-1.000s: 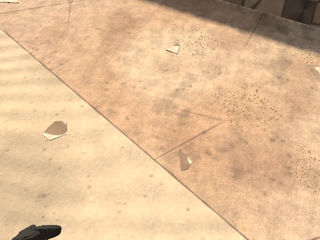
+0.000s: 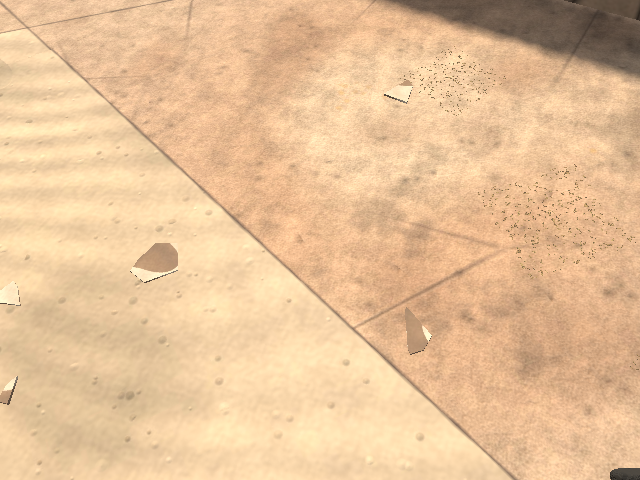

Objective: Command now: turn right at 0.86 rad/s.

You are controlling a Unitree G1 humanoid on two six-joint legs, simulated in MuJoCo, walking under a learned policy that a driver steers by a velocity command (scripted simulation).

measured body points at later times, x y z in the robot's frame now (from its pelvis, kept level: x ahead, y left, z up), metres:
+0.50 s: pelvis +0.17 +0.01 +0.00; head +0.18 +0.02 +0.45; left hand +0.33 +0.26 -0.11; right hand +0.23 -0.30 -0.09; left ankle +0.21 +0.09 -0.73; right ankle +0.01 -0.08 -0.71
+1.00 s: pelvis +0.55 -0.03 +0.00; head +0.59 -0.02 +0.44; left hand +0.72 +0.25 -0.09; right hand +0.60 -0.32 -0.13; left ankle +0.35 +0.05 -0.62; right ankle +0.62 -0.14 -0.73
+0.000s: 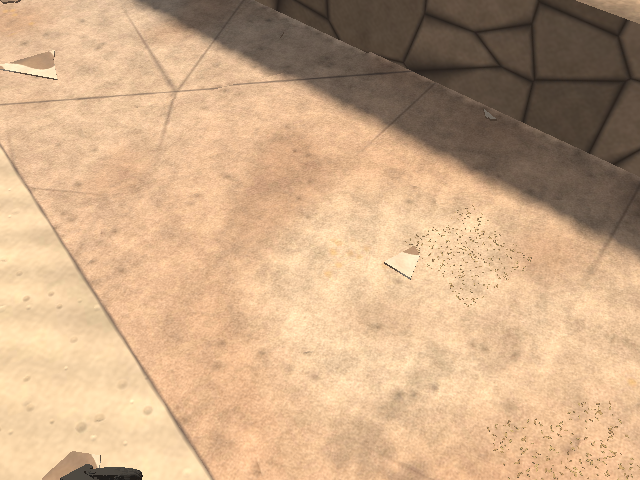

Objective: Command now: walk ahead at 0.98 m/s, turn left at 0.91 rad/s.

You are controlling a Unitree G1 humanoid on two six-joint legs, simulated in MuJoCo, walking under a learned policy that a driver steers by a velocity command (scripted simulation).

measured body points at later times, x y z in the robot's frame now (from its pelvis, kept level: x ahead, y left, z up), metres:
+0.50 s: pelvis +0.46 +0.09 +0.01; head +0.48 +0.09 +0.46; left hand +0.45 +0.35 -0.13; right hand +0.60 -0.16 -0.12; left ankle +0.45 +0.13 -0.72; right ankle +0.43 -0.09 -0.61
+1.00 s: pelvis +0.94 +0.10 +0.01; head +0.96 +0.11 +0.46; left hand +0.96 +0.39 -0.13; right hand +1.14 -0.14 -0.05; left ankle +1.06 +0.29 -0.64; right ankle +0.90 +0.10 -0.72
